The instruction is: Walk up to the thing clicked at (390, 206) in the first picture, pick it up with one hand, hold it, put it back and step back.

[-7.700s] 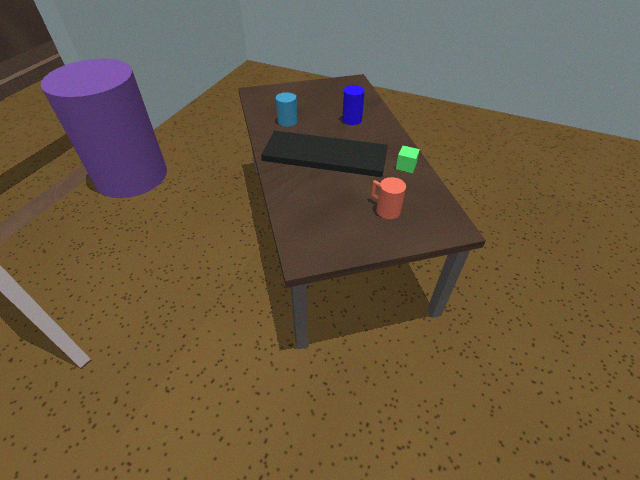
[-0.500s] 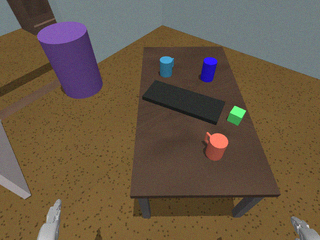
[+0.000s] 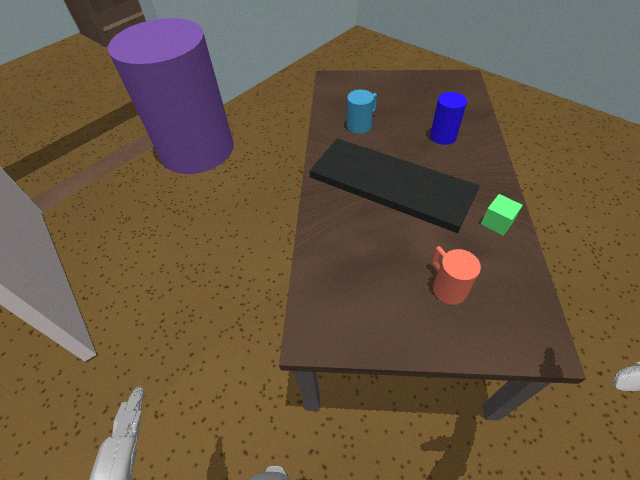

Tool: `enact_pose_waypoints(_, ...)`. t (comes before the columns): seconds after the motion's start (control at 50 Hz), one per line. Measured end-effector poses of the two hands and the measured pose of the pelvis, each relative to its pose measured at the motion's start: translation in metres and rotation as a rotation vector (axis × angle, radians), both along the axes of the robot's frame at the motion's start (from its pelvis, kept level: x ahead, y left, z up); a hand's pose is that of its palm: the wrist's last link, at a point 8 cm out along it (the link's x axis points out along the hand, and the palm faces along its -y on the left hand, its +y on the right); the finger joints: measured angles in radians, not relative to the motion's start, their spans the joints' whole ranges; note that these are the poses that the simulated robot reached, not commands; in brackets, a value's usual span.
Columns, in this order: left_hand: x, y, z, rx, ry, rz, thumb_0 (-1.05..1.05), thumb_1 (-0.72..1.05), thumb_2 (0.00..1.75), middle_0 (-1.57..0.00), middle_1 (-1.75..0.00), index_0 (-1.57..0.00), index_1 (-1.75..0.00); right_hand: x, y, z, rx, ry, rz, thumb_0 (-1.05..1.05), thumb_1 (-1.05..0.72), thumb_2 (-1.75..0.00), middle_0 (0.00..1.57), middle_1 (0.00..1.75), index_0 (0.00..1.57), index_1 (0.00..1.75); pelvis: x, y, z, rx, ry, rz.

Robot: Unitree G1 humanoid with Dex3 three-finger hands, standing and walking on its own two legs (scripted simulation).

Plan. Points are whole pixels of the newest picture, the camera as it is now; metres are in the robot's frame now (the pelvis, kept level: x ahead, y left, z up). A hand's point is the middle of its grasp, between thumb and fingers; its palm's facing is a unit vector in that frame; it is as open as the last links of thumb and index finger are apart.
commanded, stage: go down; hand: right
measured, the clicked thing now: (450, 271) +0.57 -0.21 -0.25
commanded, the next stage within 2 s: approach in 1.18 s
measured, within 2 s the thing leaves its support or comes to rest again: neither
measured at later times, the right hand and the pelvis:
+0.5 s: hand out of the picture +0.39 -0.38 +0.04, palm faces +0.25 +0.96 -0.10, open 17.5 cm; pelvis +0.00 +0.00 -0.01, yaw +1 degrees
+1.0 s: hand out of the picture +0.42 -0.40 +0.05, palm faces +0.26 +0.96 -0.07, open 17.6 cm; pelvis +0.00 -0.01 -0.02, yaw +1 degrees
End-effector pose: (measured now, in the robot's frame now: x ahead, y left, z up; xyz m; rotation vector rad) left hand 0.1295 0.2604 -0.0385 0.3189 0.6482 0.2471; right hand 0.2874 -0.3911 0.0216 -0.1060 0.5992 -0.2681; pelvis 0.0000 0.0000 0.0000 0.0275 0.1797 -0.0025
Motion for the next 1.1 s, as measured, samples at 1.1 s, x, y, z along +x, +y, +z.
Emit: enact_pose_waypoints(1.1,0.004,-0.006,-0.004,0.06,0.108,-0.027,0.0,-0.53,0.05,-0.06,-0.05,-0.06,-0.05,0.103,-0.055,0.043,0.024,-0.386,-0.001,-0.01,0.58,-0.04,0.05,0.05,0.05,0.05,0.002,-0.006,-0.019,0.04,0.158,0.003)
